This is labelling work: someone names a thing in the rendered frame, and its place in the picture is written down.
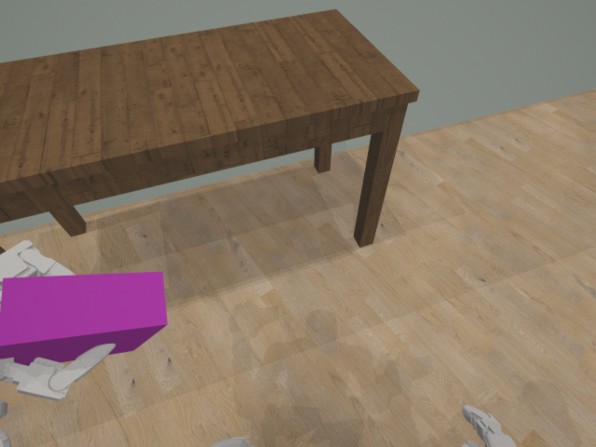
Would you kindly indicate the sponge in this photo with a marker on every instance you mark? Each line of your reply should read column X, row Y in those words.
column 61, row 317

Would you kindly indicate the robot left hand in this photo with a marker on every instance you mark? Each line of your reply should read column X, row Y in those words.
column 44, row 378

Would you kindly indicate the table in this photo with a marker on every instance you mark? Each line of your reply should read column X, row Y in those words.
column 80, row 126

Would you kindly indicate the robot right hand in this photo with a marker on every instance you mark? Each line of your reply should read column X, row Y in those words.
column 487, row 428

